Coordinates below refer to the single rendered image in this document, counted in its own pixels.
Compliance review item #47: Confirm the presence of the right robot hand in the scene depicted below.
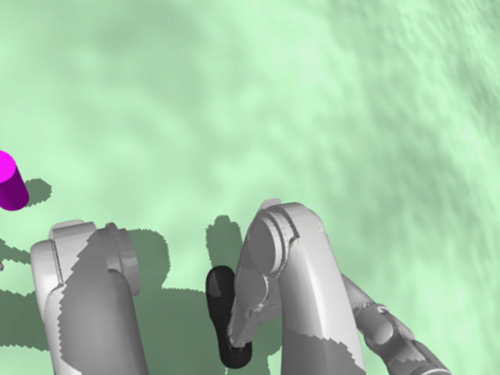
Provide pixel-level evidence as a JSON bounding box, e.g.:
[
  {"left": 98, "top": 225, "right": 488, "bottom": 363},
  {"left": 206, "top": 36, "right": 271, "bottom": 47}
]
[{"left": 341, "top": 274, "right": 376, "bottom": 320}]

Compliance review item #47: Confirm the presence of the can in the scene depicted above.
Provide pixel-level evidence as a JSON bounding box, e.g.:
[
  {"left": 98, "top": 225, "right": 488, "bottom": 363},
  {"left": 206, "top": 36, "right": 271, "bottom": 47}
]
[{"left": 0, "top": 150, "right": 29, "bottom": 211}]

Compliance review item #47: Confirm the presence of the right robot foot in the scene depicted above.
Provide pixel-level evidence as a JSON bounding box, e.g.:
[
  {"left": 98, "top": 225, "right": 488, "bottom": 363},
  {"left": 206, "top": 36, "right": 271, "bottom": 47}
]
[{"left": 205, "top": 266, "right": 252, "bottom": 369}]

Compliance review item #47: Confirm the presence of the right robot arm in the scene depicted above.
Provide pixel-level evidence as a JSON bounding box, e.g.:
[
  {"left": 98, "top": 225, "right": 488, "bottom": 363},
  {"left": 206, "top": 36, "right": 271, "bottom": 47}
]
[{"left": 355, "top": 304, "right": 453, "bottom": 375}]

